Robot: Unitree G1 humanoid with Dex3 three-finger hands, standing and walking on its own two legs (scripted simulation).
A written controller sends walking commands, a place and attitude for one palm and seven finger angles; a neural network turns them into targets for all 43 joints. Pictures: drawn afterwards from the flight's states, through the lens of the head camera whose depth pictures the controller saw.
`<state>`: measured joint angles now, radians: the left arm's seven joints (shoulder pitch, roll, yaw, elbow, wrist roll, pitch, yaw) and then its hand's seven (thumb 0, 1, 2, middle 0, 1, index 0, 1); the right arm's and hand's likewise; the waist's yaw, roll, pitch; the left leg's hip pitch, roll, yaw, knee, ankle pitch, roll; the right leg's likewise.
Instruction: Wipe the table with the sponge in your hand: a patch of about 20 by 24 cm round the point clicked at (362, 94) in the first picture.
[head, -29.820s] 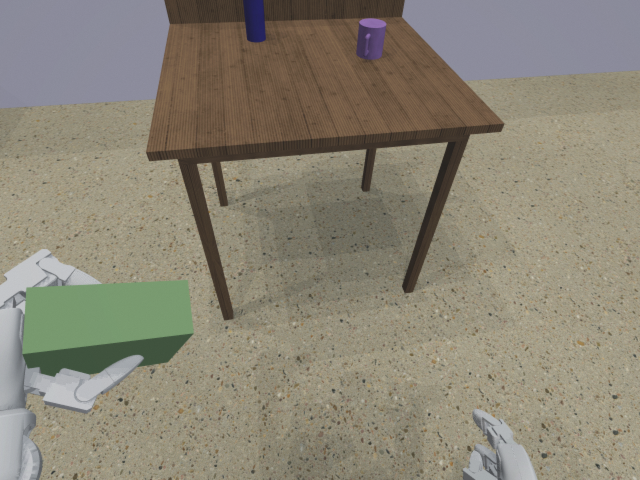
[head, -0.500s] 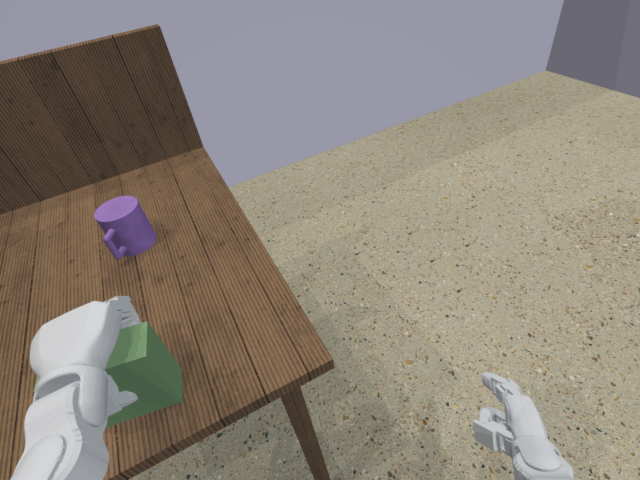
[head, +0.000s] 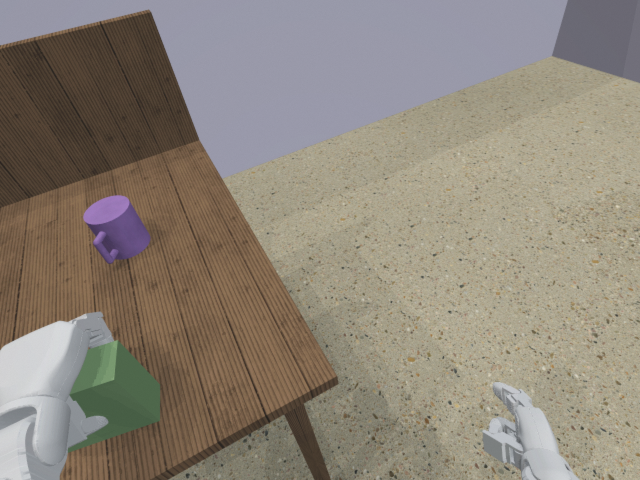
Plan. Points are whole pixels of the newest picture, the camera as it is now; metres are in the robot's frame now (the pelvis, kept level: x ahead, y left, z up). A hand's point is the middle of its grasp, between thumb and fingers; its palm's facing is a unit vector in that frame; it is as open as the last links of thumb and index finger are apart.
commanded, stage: slide back across to the middle lane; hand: left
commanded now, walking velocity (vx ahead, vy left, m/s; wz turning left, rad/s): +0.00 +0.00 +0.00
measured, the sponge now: (98, 406) +0.18 +0.31 +0.03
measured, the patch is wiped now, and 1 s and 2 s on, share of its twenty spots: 1.00 1.00 1.00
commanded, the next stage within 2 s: wipe forward along the middle lane in 0.12 s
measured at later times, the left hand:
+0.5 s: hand (69, 373) +0.19 +0.32 +0.09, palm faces +0.05 -0.11 -0.99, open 9.4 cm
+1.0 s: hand (67, 344) +0.23 +0.35 +0.09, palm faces -0.04 -0.06 -1.00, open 9.4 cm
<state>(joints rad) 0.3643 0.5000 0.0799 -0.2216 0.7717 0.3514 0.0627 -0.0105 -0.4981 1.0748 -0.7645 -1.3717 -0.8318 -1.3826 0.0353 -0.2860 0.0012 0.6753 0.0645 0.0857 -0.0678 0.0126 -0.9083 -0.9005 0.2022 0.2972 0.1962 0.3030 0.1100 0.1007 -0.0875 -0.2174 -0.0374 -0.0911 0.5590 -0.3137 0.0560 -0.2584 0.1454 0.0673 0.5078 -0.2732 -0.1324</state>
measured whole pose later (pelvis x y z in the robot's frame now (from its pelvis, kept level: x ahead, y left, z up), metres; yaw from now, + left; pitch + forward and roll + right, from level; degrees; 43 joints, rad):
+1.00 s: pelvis -0.06 +0.01 +0.00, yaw +4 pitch +1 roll +1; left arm -0.24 0.53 -0.02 0.38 0.90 0.31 -0.01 0.00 -0.54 1.09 -0.83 -1.33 -0.88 -1.36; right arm 0.13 -0.30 0.03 0.69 0.07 0.07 -0.10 0.01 -0.91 -0.90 0.20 0.30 0.20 0.30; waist 0.06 0.09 -0.07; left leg -0.29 -0.04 -0.08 0.54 -0.28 0.02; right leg -0.33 0.11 0.00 0.52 -0.21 -0.10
